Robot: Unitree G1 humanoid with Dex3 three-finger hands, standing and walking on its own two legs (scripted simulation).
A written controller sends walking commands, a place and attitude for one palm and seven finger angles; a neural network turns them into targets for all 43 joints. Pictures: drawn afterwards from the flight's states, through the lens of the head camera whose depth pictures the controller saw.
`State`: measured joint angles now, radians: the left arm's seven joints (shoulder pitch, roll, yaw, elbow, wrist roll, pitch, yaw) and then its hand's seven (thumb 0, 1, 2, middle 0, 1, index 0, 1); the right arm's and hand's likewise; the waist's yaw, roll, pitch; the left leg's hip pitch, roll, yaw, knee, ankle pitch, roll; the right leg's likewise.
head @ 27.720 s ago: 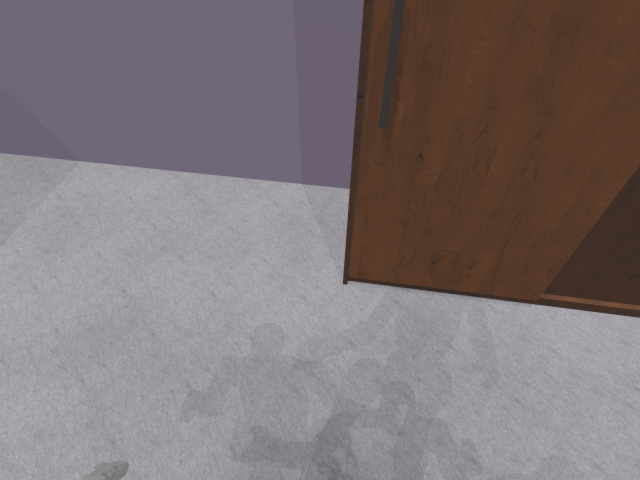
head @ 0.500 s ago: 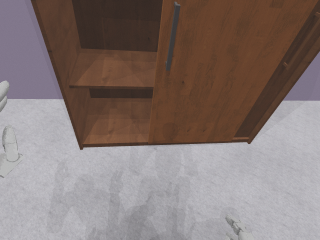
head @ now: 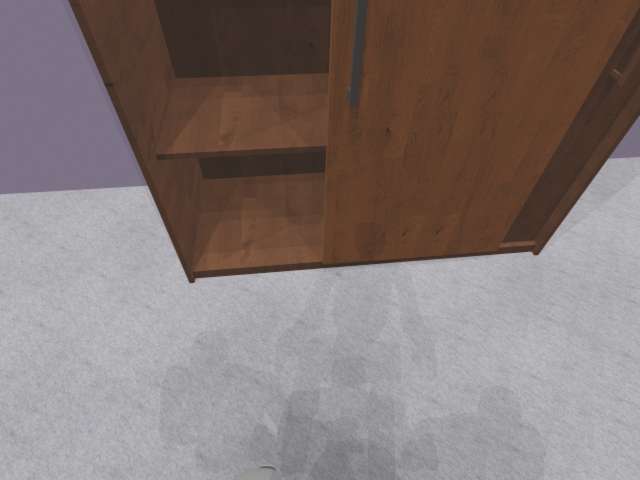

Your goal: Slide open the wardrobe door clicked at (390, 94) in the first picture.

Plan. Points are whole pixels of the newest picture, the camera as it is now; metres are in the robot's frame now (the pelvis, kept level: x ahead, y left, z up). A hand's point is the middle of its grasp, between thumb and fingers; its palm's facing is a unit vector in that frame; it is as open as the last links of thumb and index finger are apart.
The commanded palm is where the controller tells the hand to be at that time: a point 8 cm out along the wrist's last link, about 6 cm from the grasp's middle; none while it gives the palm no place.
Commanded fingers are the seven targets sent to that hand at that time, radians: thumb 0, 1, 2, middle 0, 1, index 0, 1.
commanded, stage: let the arm hang, fingers relaxed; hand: left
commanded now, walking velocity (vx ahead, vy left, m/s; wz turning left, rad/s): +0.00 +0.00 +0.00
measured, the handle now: (357, 36) +0.91 -0.06 +0.14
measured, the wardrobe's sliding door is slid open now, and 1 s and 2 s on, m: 0.48 0.48 0.48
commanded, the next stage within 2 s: look to check the result in 0.80 s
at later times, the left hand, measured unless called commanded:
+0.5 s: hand out of the picture +0.04 +0.21 -0.15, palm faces -0.03 -0.98 -0.21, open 7.4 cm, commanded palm none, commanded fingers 0.00 0.90 0.90 -0.20 -0.30 -0.20 -0.30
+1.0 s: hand out of the picture +0.05 +0.20 -0.15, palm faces -0.03 -0.98 -0.19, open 7.4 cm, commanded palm none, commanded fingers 0.00 0.90 0.90 -0.20 -0.30 -0.20 -0.30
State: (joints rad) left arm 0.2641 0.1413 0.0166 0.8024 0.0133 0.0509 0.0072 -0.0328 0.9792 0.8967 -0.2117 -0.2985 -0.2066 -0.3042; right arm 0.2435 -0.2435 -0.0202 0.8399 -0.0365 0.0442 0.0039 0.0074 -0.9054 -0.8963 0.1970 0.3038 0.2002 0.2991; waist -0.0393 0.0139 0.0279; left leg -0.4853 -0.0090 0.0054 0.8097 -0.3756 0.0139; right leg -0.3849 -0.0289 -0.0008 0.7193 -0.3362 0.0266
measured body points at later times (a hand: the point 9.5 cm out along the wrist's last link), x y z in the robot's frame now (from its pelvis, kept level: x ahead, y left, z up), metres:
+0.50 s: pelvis +0.03 +0.03 +0.03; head +0.05 +0.02 +0.48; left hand +0.05 +0.26 -0.13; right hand +0.04 -0.20 -0.13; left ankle +0.04 +0.09 -0.71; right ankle +0.02 -0.14 -0.71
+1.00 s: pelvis +0.04 +0.02 +0.03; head +0.06 +0.02 +0.48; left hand +0.06 +0.25 -0.13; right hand +0.04 -0.21 -0.13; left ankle +0.04 +0.09 -0.71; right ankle +0.02 -0.14 -0.71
